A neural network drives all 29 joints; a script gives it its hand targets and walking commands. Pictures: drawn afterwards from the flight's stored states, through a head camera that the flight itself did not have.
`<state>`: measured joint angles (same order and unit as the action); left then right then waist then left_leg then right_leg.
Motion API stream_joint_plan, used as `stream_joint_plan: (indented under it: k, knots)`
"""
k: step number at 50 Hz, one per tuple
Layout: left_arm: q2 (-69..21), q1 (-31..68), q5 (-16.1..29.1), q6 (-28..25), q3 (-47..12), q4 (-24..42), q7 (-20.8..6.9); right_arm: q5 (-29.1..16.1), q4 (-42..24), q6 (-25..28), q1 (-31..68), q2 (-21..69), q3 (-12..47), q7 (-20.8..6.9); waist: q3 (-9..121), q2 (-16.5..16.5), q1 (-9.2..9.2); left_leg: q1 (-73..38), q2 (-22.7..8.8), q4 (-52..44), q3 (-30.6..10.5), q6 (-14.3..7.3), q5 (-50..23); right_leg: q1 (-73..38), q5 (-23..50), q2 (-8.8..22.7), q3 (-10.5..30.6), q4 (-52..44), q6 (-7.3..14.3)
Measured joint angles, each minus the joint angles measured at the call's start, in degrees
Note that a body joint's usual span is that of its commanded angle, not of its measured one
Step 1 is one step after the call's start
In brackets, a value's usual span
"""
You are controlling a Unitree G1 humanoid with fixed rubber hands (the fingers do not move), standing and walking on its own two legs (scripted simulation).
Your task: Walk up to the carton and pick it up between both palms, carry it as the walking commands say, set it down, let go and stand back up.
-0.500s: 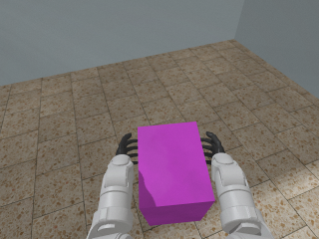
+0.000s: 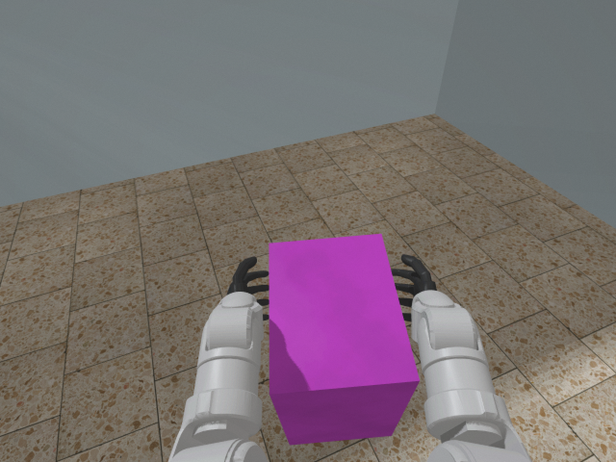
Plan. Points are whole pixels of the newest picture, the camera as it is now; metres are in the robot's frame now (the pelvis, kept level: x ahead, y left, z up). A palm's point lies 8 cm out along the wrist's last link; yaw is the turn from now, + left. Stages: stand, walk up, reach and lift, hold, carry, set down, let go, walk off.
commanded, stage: reach and lift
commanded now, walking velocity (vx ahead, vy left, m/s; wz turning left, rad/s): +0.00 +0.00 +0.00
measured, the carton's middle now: (333, 344) +0.31 +0.00 -0.03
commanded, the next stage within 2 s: hold in 0.72 s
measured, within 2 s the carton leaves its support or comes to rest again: neither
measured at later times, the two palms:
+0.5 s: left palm (240, 310) +0.31 +0.13 +0.05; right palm (422, 308) +0.32 -0.12 +0.05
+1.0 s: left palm (239, 314) +0.31 +0.13 +0.06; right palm (425, 317) +0.30 -0.12 +0.05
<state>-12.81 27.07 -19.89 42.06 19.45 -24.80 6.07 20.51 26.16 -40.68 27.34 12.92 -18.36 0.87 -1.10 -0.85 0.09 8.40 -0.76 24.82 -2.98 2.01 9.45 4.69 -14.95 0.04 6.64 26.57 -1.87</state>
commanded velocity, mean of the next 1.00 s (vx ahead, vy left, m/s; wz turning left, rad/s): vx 0.00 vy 0.00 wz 0.00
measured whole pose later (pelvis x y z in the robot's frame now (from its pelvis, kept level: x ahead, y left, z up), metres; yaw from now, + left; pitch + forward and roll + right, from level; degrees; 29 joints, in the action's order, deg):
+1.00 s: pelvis +0.00 +0.00 +0.00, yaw +0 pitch -7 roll +0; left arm -10.9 22.0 -17.9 44.6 12.7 -19.7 4.0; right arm 17.1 21.7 -43.0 21.3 10.6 -11.4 1.6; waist -1.0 -1.2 -0.2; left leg 7.5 -0.8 22.1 -3.3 2.0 8.1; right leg 3.7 -13.5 0.1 6.5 23.7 -1.9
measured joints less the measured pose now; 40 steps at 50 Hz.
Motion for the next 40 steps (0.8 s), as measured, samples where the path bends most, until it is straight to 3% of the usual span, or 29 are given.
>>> stream_joint_plan:
  k: [14,40]
  knots:
    - [1.18,-3.13,1.29,1.41,-4.30,3.72,-0.34,-2.07,-3.81,-1.33,-3.66,-1.40,5.96,0.89,-0.84,-0.02,-0.38,-1.28,-0.36,-3.49,-0.01,0.18,-1.23,-1.36,1.47,-0.07,-0.03,-3.77,0.16]
    - [1.78,-4.67,1.90,2.01,-5.87,4.94,-1.76,-3.23,-4.12,-1.73,-5.19,-1.99,6.66,0.89,-0.12,-0.22,-0.30,-0.81,-0.23,-3.03,-0.35,0.16,-1.39,-0.93,1.42,-0.05,-0.29,-3.15,0.14]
